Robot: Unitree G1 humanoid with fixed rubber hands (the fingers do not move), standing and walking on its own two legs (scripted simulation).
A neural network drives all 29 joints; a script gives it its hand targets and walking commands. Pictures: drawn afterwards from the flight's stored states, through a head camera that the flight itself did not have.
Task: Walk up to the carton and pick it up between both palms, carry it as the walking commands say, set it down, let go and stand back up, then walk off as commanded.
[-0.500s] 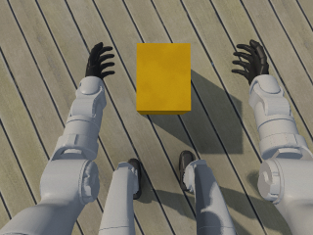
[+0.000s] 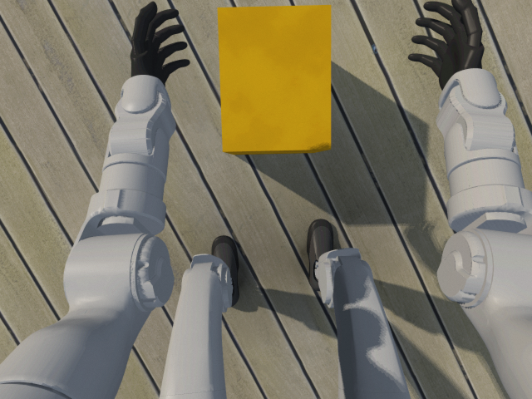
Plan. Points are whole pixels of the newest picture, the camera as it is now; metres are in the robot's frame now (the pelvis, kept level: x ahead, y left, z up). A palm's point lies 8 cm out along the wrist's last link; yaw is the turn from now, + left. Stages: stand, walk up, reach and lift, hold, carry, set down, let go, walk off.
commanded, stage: reach and lift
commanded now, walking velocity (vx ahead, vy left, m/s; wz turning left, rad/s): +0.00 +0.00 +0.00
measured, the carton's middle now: (273, 93) +0.55 +0.00 -0.51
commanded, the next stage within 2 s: none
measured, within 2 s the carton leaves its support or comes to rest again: neither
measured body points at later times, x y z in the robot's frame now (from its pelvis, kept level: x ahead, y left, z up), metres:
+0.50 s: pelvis -0.06 +0.01 -0.14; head +0.32 +0.00 +0.08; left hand +0.52 +0.16 -0.32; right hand +0.52 -0.22 -0.30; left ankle +0.04 +0.14 -0.60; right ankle +0.08 -0.13 -0.60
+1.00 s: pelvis -0.07 +0.00 -0.23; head +0.32 +0.00 -0.02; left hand +0.50 +0.16 -0.43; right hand +0.50 -0.21 -0.42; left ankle +0.04 +0.13 -0.60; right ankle +0.08 -0.13 -0.60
